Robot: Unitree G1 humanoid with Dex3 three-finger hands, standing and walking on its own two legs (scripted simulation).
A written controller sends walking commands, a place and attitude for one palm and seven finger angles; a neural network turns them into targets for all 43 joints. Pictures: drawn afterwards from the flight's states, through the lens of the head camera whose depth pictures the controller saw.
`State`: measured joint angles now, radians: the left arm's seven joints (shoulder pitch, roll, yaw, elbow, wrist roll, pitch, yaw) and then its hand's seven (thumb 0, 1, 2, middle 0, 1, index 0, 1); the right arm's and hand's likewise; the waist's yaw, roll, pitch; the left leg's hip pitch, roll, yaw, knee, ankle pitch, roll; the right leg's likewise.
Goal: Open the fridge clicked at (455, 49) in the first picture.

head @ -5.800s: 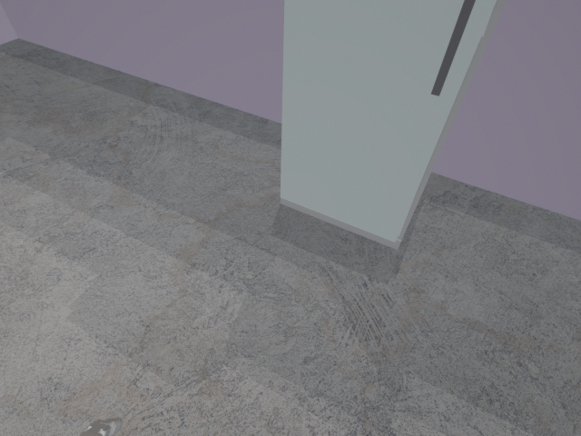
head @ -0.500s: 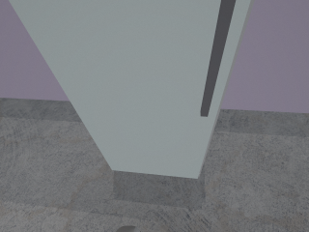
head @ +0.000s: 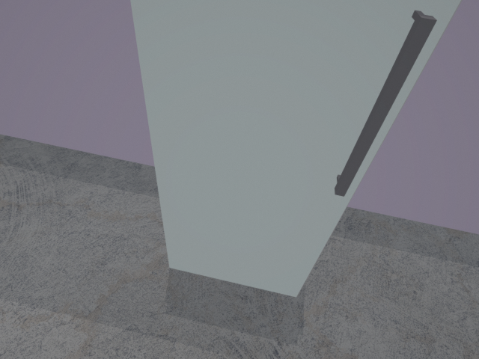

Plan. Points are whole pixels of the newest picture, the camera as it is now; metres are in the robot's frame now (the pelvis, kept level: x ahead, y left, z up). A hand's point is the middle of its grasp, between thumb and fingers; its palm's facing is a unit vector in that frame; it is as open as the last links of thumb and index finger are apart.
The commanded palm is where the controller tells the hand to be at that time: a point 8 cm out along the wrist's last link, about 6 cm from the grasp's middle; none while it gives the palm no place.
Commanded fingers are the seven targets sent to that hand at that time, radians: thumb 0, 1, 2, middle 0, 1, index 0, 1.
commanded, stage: come to a stop and stand still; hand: right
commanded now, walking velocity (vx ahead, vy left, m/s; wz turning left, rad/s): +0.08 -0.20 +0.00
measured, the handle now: (371, 120) +0.53 -0.21 +0.18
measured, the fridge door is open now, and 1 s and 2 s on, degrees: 0 0 0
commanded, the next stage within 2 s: look again from close up in 1.12 s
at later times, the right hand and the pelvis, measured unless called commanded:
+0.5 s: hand out of the picture -0.03 -0.22 -0.20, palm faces +0.10 +0.98 -0.16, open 7.4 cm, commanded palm none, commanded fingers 0.00 -0.90 -0.90 0.20 0.30 0.20 0.30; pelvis +0.03 -0.06 -0.02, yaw -1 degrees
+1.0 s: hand out of the picture +0.03 -0.20 -0.18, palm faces +0.02 +0.97 -0.23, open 7.3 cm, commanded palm none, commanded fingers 0.00 -0.90 -0.90 0.20 0.30 0.20 0.30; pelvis +0.00 -0.01 -0.01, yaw -1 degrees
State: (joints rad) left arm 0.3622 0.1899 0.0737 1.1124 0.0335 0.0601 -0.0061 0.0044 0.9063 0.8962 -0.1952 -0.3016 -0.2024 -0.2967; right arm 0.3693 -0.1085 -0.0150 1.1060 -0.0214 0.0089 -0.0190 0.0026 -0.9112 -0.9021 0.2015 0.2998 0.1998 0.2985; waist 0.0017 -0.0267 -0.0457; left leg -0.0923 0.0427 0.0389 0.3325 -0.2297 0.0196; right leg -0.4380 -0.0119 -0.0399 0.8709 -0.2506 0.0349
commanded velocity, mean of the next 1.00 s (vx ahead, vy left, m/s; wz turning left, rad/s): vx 0.00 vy -0.01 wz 0.00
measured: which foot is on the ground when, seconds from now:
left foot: down 0.00-1.00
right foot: up 0.00-0.30, down 0.32-1.00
